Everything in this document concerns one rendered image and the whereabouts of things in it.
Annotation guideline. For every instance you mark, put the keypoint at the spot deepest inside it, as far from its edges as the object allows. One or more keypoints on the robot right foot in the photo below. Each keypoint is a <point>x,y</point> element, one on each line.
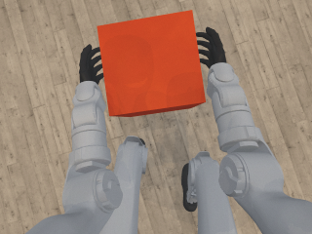
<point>190,207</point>

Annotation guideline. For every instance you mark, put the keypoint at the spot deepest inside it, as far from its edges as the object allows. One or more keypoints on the robot right thigh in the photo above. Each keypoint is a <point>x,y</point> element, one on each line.
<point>214,211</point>

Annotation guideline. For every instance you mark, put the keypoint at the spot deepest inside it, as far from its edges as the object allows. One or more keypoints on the robot right forearm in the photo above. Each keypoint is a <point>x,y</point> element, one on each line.
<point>232,113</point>

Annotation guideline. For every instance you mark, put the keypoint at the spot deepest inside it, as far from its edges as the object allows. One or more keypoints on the robot left forearm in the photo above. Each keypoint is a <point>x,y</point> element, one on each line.
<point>88,132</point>

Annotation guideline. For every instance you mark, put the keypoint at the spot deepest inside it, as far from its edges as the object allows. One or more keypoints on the carton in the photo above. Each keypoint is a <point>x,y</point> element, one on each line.
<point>151,65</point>

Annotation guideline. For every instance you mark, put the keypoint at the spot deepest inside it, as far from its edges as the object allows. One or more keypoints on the right robot upper arm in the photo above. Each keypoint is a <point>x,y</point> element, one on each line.
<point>255,180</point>

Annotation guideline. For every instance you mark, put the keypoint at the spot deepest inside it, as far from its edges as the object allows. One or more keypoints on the robot right hand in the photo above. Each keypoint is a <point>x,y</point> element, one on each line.
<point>215,53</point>

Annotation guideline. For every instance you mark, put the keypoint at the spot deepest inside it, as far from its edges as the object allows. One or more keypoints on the robot left hand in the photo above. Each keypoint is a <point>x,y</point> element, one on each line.
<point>87,71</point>

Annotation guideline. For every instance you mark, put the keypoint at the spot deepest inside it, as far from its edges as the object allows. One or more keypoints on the left robot upper arm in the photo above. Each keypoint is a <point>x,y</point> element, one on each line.
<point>89,201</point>

